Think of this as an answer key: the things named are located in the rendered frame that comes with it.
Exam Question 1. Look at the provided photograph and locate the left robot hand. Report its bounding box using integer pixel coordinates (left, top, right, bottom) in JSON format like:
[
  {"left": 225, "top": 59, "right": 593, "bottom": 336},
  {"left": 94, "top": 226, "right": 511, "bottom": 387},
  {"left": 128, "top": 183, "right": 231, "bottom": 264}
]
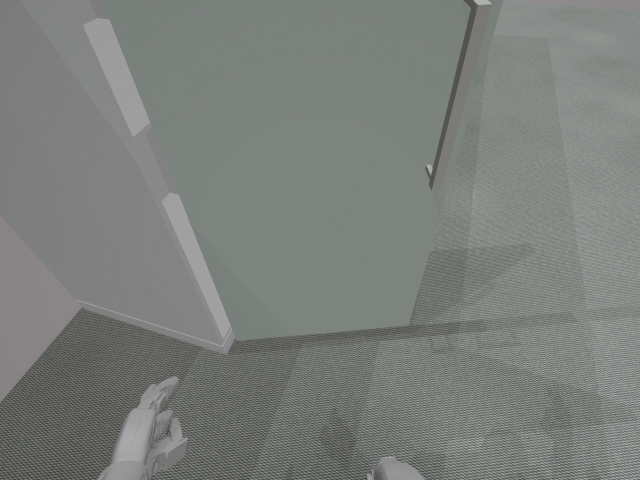
[{"left": 109, "top": 376, "right": 188, "bottom": 478}]

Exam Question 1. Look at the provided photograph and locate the handle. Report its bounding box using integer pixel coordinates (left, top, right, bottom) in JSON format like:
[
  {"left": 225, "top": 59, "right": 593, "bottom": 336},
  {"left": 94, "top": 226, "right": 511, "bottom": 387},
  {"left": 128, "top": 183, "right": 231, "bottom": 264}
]
[{"left": 425, "top": 0, "right": 492, "bottom": 191}]

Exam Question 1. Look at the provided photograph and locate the fridge door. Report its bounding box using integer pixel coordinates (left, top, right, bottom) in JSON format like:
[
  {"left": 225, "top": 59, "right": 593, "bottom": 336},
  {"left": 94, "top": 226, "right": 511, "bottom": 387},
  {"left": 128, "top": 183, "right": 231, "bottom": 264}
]
[{"left": 102, "top": 0, "right": 503, "bottom": 341}]

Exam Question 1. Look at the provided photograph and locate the robot right shin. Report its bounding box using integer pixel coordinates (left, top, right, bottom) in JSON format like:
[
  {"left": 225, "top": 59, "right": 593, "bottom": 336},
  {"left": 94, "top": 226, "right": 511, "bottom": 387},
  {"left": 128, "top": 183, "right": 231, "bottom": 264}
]
[{"left": 377, "top": 457, "right": 397, "bottom": 466}]

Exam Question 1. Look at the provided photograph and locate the robot left forearm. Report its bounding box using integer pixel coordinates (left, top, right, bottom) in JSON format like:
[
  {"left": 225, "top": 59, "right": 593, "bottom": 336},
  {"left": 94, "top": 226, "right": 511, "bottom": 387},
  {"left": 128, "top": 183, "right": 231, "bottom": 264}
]
[{"left": 97, "top": 460, "right": 149, "bottom": 480}]

